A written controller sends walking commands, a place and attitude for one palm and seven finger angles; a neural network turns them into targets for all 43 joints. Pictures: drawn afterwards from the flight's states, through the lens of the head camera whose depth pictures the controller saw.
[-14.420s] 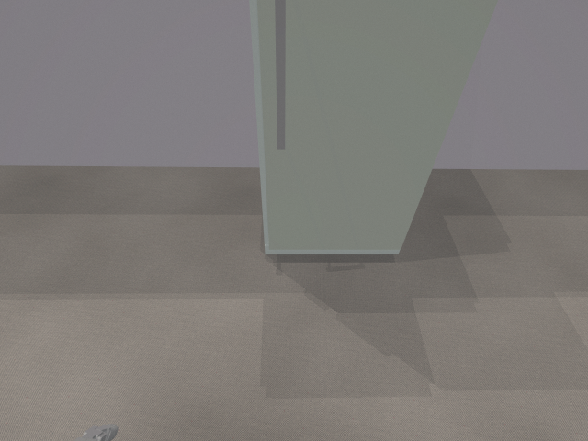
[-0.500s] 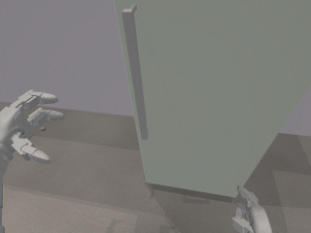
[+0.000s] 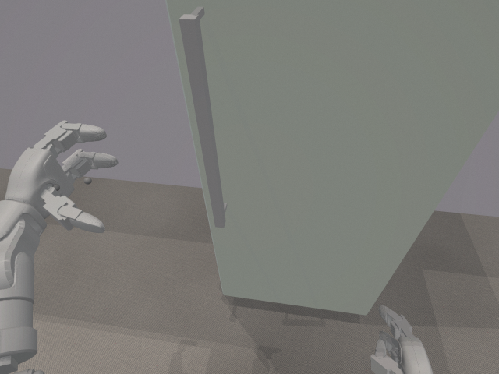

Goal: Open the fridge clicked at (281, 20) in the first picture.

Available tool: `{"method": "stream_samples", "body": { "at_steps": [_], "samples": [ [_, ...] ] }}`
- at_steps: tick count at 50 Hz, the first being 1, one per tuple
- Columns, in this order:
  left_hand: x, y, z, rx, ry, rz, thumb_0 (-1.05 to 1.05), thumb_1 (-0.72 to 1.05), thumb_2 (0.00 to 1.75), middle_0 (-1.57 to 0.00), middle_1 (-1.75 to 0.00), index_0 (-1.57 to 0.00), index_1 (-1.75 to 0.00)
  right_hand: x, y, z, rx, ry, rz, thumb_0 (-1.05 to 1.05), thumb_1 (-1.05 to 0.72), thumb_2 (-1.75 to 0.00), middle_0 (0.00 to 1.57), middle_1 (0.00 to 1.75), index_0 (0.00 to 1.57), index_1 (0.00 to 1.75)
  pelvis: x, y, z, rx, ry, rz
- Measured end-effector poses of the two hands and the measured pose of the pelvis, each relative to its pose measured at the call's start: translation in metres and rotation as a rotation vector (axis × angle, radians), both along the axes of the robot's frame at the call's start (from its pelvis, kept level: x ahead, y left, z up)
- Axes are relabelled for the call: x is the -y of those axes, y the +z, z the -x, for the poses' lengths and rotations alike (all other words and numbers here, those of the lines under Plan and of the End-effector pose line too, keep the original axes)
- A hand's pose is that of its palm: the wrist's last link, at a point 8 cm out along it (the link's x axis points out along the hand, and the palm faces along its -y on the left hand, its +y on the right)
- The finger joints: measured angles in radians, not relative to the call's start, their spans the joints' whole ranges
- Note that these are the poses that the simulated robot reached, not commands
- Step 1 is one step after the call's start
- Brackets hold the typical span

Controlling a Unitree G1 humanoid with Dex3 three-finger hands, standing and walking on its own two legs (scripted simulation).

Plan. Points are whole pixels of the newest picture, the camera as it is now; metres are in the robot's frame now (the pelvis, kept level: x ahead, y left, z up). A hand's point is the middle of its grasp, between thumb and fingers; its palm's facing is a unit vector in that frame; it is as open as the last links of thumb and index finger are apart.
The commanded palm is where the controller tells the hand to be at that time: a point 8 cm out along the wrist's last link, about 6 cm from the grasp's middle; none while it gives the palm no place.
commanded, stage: move the hooked fingers beside the handle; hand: left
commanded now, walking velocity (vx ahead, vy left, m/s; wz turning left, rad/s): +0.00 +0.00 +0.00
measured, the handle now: (212, 142) +0.51 +0.11 +0.11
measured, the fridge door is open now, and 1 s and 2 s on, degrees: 0 0 0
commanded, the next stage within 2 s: feel for the door with the fingertips in 1.94 s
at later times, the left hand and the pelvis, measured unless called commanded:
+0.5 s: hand (123, 163) +0.37 +0.22 +0.18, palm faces -0.07 -1.00 -0.05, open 14.0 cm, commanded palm +0.35 +0.27 +0.19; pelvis +0.00 +0.01 +0.00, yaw +0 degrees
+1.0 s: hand (159, 135) +0.44 +0.18 +0.18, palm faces -0.07 -1.00 +0.00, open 14.0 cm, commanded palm +0.42 +0.24 +0.18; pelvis +0.00 +0.01 +0.00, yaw -1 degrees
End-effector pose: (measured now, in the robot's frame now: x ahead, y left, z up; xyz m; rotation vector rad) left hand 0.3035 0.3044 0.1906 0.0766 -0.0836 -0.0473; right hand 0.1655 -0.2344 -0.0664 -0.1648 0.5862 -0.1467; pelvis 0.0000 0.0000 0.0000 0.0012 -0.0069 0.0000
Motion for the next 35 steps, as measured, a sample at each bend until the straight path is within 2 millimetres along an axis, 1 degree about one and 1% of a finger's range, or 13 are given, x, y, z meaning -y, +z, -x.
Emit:
{"method": "stream_samples", "body": {
  "at_steps": [3,7,13,16,20,23,26,30,35],
  "samples": [
    [-0.002,-0.001,-0.009,-0.031,0.018,0.002,-0.02,-0.50,0.30,-0.31,-1.20,-0.30,-1.20,0.002,-0.002,0.005,-0.016,-0.013,-0.002,0.01,-0.90,-0.90,0.20,0.30,0.20,0.30,-0.001,0.000,-0.001,-0.002,-0.003,0.000],
    [0.005,-0.006,-0.017,-0.063,0.000,-0.002,-0.02,-0.50,0.30,-0.31,-1.20,-0.30,-1.20,0.004,-0.007,0.010,-0.044,-0.025,-0.001,0.01,-0.90,-0.90,0.20,0.30,0.20,0.30,-0.004,0.000,-0.002,-0.007,-0.004,0.001],
    [0.015,-0.007,-0.024,-0.030,-0.023,0.018,-0.02,-0.50,0.30,-0.31,-1.20,-0.30,-1.20,0.005,-0.009,0.015,-0.071,-0.036,0.007,0.01,-0.90,-0.90,0.20,0.30,0.20,0.30,-0.005,0.000,-0.003,-0.009,-0.009,-0.001],
    [0.018,-0.004,-0.028,-0.016,-0.017,0.025,-0.02,-0.50,0.30,-0.31,-1.20,-0.30,-1.20,0.004,-0.008,0.016,-0.071,-0.038,0.009,0.01,-0.90,-0.90,0.20,0.30,0.20,0.30,-0.006,0.000,-0.002,-0.007,-0.009,0.000],
    [0.020,-0.006,-0.036,-0.041,-0.006,0.026,-0.02,-0.50,0.30,-0.31,-1.20,-0.30,-1.20,0.002,-0.008,0.017,-0.077,-0.041,0.009,0.01,-0.90,-0.90,0.20,0.30,0.20,0.30,-0.007,0.000,0.000,-0.007,-0.006,0.002],
    [0.026,-0.007,-0.042,-0.059,-0.013,0.023,-0.02,-0.50,0.30,-0.31,-1.20,-0.30,-1.20,0.002,-0.009,0.019,-0.087,-0.044,0.010,0.01,-0.90,-0.90,0.20,0.30,0.20,0.30,-0.008,0.000,0.002,-0.008,-0.004,0.004],
    [0.037,-0.006,-0.048,-0.053,-0.032,0.023,-0.02,-0.50,0.30,-0.30,-1.20,-0.30,-1.20,0.001,-0.011,0.023,-0.100,-0.046,0.010,0.01,-0.90,-0.90,0.20,0.30,0.20,0.30,-0.009,0.000,0.003,-0.008,-0.003,0.004],
    [0.047,-0.005,-0.059,-0.046,-0.043,0.043,-0.02,-0.50,0.30,-0.31,-1.20,-0.30,-1.20,0.001,-0.013,0.030,-0.126,-0.054,0.011,0.01,-0.90,-0.90,0.20,0.30,0.20,0.30,-0.009,0.001,0.005,-0.010,-0.005,0.004],
    [0.048,-0.008,-0.076,-0.079,-0.012,0.050,-0.02,-0.50,0.30,-0.31,-1.20,-0.30,-1.20,0.005,-0.018,0.046,-0.172,-0.079,0.013,0.01,-0.90,-0.90,0.20,0.30,0.20,0.30,-0.007,0.001,0.007,-0.018,-0.011,0.004]
  ]
}}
